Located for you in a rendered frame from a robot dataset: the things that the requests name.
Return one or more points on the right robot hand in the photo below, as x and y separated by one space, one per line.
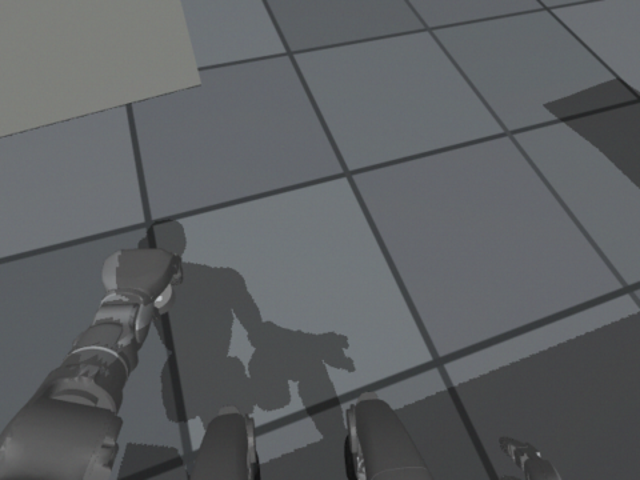
528 459

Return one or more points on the left robot hand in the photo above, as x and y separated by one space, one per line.
148 270

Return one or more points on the left robot arm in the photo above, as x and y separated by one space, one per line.
69 428

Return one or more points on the tin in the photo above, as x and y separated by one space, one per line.
165 300

